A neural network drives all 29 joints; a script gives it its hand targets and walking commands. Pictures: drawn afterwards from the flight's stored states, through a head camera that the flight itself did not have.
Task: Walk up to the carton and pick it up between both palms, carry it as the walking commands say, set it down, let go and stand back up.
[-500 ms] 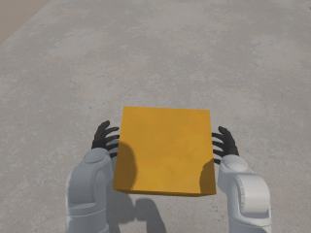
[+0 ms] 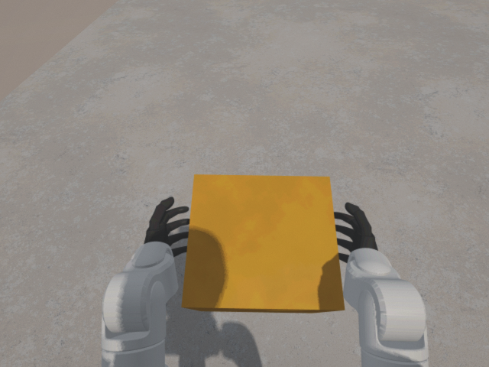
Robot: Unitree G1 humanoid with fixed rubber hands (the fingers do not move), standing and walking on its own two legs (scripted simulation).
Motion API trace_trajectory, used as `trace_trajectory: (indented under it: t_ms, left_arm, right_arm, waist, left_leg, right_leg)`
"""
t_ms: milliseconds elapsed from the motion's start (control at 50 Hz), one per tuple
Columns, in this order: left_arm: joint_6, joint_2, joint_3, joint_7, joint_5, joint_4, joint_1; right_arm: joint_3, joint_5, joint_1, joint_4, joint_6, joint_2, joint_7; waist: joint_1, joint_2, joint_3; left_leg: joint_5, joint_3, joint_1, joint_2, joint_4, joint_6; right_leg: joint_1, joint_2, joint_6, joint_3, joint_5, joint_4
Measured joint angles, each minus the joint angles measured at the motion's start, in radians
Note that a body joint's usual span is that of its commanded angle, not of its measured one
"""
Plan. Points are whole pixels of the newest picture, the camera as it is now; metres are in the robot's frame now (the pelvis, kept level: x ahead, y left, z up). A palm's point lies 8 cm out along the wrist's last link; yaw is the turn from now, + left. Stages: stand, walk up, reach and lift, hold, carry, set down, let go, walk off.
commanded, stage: carry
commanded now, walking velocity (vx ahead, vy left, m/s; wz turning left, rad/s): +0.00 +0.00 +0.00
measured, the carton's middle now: (259, 250) +0.31 -0.01 +0.02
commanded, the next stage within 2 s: none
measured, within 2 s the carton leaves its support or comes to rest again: neither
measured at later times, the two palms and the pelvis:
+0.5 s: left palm (196, 170) +0.47 +0.11 +0.05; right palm (343, 171) +0.46 -0.18 +0.05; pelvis +0.19 -0.03 +0.00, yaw +0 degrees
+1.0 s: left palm (207, 144) +0.58 +0.10 +0.02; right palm (334, 144) +0.58 -0.20 +0.01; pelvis +0.31 -0.05 -0.01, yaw +1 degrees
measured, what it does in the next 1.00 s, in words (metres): walks ahead: left foot, then right foot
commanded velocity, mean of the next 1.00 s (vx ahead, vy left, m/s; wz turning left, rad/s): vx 0.00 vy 0.00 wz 0.00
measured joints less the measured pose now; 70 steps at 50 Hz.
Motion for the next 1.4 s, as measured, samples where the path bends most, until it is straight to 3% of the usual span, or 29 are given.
trace_trajectory:
  t_ms: [60, 100, 140, 160, 200, 260, 320, 340, 380, 480, 540, 620, 640, 700, 740, 780, 800, 840, 880, 900, 940, 1000, 1080, 1160, 1240, 1340, 1400]
  left_arm:
    - [0.003, 0.000, -0.005, -0.006, 0.016, 0.024, -0.004]
    - [0.006, 0.000, -0.001, -0.006, 0.027, 0.040, 0.000]
    - [0.010, 0.001, 0.005, 0.001, 0.027, 0.037, 0.008]
    - [0.011, 0.003, 0.012, 0.003, 0.025, 0.032, 0.018]
    - [0.011, 0.005, 0.032, 0.005, 0.019, 0.040, 0.040]
    - [0.005, 0.005, 0.036, 0.001, 0.011, 0.050, 0.054]
    - [-0.031, 0.005, 0.030, -0.018, 0.018, 0.076, 0.043]
    - [-0.053, 0.004, 0.036, -0.026, 0.027, 0.109, 0.027]
    - [-0.104, 0.000, 0.047, -0.044, 0.048, 0.175, -0.001]
    - [-0.196, -0.001, 0.040, -0.063, 0.075, 0.278, -0.014]
    - [-0.249, -0.001, 0.054, -0.071, 0.088, 0.345, -0.014]
    - [-0.271, 0.004, 0.045, -0.067, 0.072, 0.321, 0.034]
    - [-0.275, 0.004, 0.041, -0.069, 0.072, 0.320, 0.038]
    - [-0.290, 0.003, 0.029, -0.069, 0.063, 0.309, 0.027]
    - [-0.297, 0.003, 0.018, -0.059, 0.052, 0.277, 0.029]
    - [-0.290, 0.006, 0.010, -0.043, 0.035, 0.208, 0.058]
    - [-0.282, 0.007, 0.015, -0.039, 0.031, 0.181, 0.073]
    - [-0.294, 0.007, 0.042, -0.060, 0.051, 0.234, 0.070]
    - [-0.311, 0.007, 0.068, -0.080, 0.068, 0.316, 0.056]
    - [-0.321, 0.006, 0.076, -0.088, 0.073, 0.351, 0.046]
    - [-0.342, 0.004, 0.072, -0.101, 0.075, 0.397, 0.028]
    - [-0.363, 0.004, 0.043, -0.102, 0.077, 0.420, 0.038]
    - [-0.352, 0.006, 0.033, -0.075, 0.050, 0.303, 0.056]
    - [-0.351, 0.004, 0.050, -0.071, 0.080, 0.336, 0.035]
    - [-0.351, 0.005, 0.047, -0.085, 0.097, 0.389, 0.041]
    - [-0.361, 0.005, 0.057, -0.091, 0.091, 0.401, 0.040]
    - [-0.365, 0.003, 0.061, -0.090, 0.086, 0.408, 0.015]
  right_arm:
    - [-0.007, -0.003, -0.012, 0.014, 0.019, 0.000, -0.001]
    - [-0.008, -0.007, -0.028, 0.049, 0.023, 0.002, 0.006]
    - [-0.006, -0.006, -0.039, 0.070, 0.023, 0.003, 0.009]
    - [0.003, -0.003, -0.039, 0.085, 0.018, 0.004, 0.009]
    - [0.018, 0.004, -0.037, 0.122, 0.012, 0.003, 0.013]
    - [0.020, 0.002, -0.034, 0.146, 0.002, 0.003, 0.012]
    - [0.014, -0.010, -0.022, 0.136, -0.022, 0.002, 0.018]
    - [0.007, -0.017, -0.030, 0.156, -0.040, 0.003, 0.027]
    - [-0.009, -0.032, -0.041, 0.199, -0.085, 0.003, 0.050]
    - [-0.043, -0.035, -0.031, 0.284, -0.182, 0.002, 0.078]
    - [-0.061, -0.043, -0.055, 0.371, -0.234, 0.005, 0.096]
    - [-0.045, -0.032, -0.028, 0.380, -0.269, 0.002, 0.094]
    - [-0.045, -0.032, -0.022, 0.380, -0.276, 0.001, 0.095]
    - [-0.056, -0.028, -0.015, 0.358, -0.298, 0.000, 0.087]
    - [-0.060, -0.022, -0.024, 0.327, -0.299, 0.001, 0.078]
    - [-0.042, -0.012, -0.022, 0.279, -0.287, 0.002, 0.067]
    - [-0.025, -0.011, -0.015, 0.268, -0.284, 0.001, 0.067]
    - [-0.016, -0.038, -0.026, 0.337, -0.302, 0.002, 0.093]
    - [-0.018, -0.058, -0.038, 0.413, -0.313, 0.003, 0.107]
    - [-0.025, -0.066, -0.040, 0.437, -0.321, 0.003, 0.112]
    - [-0.046, -0.078, -0.037, 0.463, -0.345, 0.002, 0.115]
    - [-0.067, -0.060, -0.006, 0.460, -0.364, -0.001, 0.109]
    - [-0.048, 0.007, 0.016, 0.328, -0.337, -0.002, 0.089]
    - [-0.041, -0.018, -0.019, 0.387, -0.345, 0.000, 0.101]
    - [-0.054, -0.046, -0.018, 0.450, -0.352, 0.000, 0.121]
    - [-0.060, -0.064, -0.038, 0.487, -0.370, 0.003, 0.128]
    - [-0.066, -0.069, -0.047, 0.486, -0.379, 0.003, 0.120]
  waist:
    - [-0.012, -0.023, 0.007]
    - [-0.010, -0.023, 0.015]
    - [-0.008, -0.014, 0.032]
    - [-0.006, -0.025, 0.037]
    - [-0.010, -0.043, 0.035]
    - [-0.015, 0.003, 0.045]
    - [-0.015, 0.034, 0.067]
    - [-0.013, 0.039, 0.076]
    - [-0.014, 0.041, 0.080]
    - [-0.028, 0.025, 0.018]
    - [-0.024, 0.007, 0.003]
    - [-0.013, 0.006, 0.006]
    - [-0.006, 0.002, 0.005]
    - [-0.002, -0.027, 0.017]
    - [-0.001, -0.018, 0.034]
    - [0.007, 0.003, 0.044]
    - [0.010, -0.007, 0.040]
    - [0.009, 0.000, 0.026]
    - [0.007, 0.015, 0.024]
    - [0.005, 0.018, 0.031]
    - [-0.002, 0.026, 0.049]
    - [-0.017, 0.052, 0.044]
    - [-0.036, 0.033, 0.050]
    - [-0.024, 0.002, 0.029]
    - [-0.009, -0.015, -0.001]
    - [0.002, -0.002, -0.015]
    - [0.013, 0.000, -0.003]
  left_leg:
    - [-0.045, 0.008, -0.070, -0.025, 0.039, 0.001]
    - [0.036, 0.025, -0.103, -0.030, -0.039, 0.002]
    - [0.208, 0.051, -0.101, -0.038, -0.175, 0.006]
    - [0.220, 0.064, -0.083, -0.045, -0.184, 0.025]
    - [0.143, 0.080, -0.059, -0.052, -0.166, 0.054]
    - [0.091, 0.063, -0.033, -0.020, -0.171, 0.059]
    - [0.116, 0.042, -0.001, -0.002, -0.226, 0.052]
    - [0.128, 0.041, 0.010, 0.004, -0.234, 0.049]
    - [0.121, 0.034, 0.044, 0.008, -0.246, 0.032]
    - [0.075, 0.003, 0.112, 0.019, -0.301, -0.013]
    - [0.105, 0.014, 0.115, 0.028, -0.282, -0.013]
    - [0.223, 0.026, 0.083, 0.051, -0.177, -0.011]
    - [0.211, 0.027, 0.069, 0.050, -0.147, -0.007]
    - [0.019, 0.028, 0.010, 0.015, -0.145, 0.007]
    - [0.094, 0.038, -0.012, 0.010, -0.236, 0.017]
    - [0.321, 0.052, 0.009, 0.021, -0.332, 0.030]
    - [0.272, 0.061, 0.024, 0.018, -0.331, 0.031]
    - [0.151, 0.065, 0.038, 0.027, -0.301, 0.024]
    - [0.109, 0.070, 0.062, 0.034, -0.291, 0.017]
    - [0.099, 0.072, 0.076, 0.033, -0.290, 0.015]
    - [0.072, 0.067, 0.098, 0.030, -0.267, 0.006]
    - [0.047, 0.046, 0.127, 0.044, -0.276, -0.007]
    - [0.074, 0.040, 0.127, 0.046, -0.287, -0.013]
    - [0.165, 0.055, 0.108, 0.052, -0.243, -0.006]
    - [0.194, 0.063, 0.170, 0.045, -0.322, 0.002]
    - [0.176, 0.076, 0.175, 0.047, -0.300, -0.001]
    - [0.193, 0.074, 0.108, 0.054, -0.168, 0.000]
  right_leg:
    - [0.065, -0.011, -0.005, -0.004, -0.076, 0.008]
    - [0.101, -0.006, -0.001, 0.000, -0.116, 0.022]
    - [0.122, -0.003, 0.006, -0.005, -0.163, 0.088]
    - [0.117, -0.015, 0.014, 0.000, -0.180, 0.152]
    - [0.052, -0.029, 0.050, 0.041, -0.060, 0.331]
    - [-0.088, 0.036, 0.055, 0.125, -0.160, 0.559]
    - [-0.168, 0.039, 0.033, 0.145, -0.207, 0.379]
    - [-0.172, 0.030, 0.029, 0.145, -0.142, 0.246]
    - [-0.152, 0.007, 0.033, 0.126, 0.152, 0.071]
    - [-0.094, 0.008, 0.033, 0.069, 0.026, 0.082]
    - [-0.104, 0.005, 0.033, 0.054, 0.051, 0.131]
    - [-0.061, 0.009, 0.023, 0.035, 0.123, 0.105]
    - [-0.044, 0.010, 0.016, 0.035, 0.127, 0.085]
    - [0.004, -0.002, -0.010, 0.040, 0.097, 0.033]
    - [0.022, 0.005, -0.002, 0.036, 0.071, 0.028]
    - [0.006, 0.018, 0.018, 0.034, 0.042, 0.103]
    - [-0.025, 0.009, 0.025, 0.042, 0.032, 0.178]
    - [-0.092, 0.026, 0.039, 0.071, -0.092, 0.305]
    - [-0.139, 0.030, 0.037, 0.082, -0.152, 0.279]
    - [-0.148, 0.023, 0.035, 0.082, -0.112, 0.198]
    - [-0.133, 0.006, 0.035, 0.069, 0.137, 0.073]
    - [-0.104, 0.019, 0.021, 0.046, 0.058, 0.085]
    - [-0.101, 0.016, 0.015, 0.027, 0.047, 0.085]
    - [-0.104, 0.009, 0.009, 0.020, 0.117, 0.092]
    - [-0.088, 0.000, 0.010, 0.006, 0.168, 0.101]
    - [-0.032, -0.001, 0.030, 0.003, 0.122, 0.029]
    - [0.001, -0.002, 0.025, 0.004, 0.085, -0.024]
